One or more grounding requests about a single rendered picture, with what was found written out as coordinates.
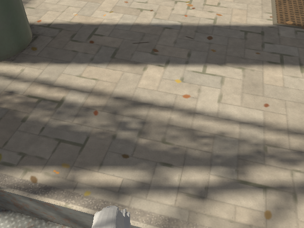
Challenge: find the left robot thigh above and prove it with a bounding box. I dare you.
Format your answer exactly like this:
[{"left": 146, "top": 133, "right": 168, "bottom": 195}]
[{"left": 92, "top": 207, "right": 131, "bottom": 228}]

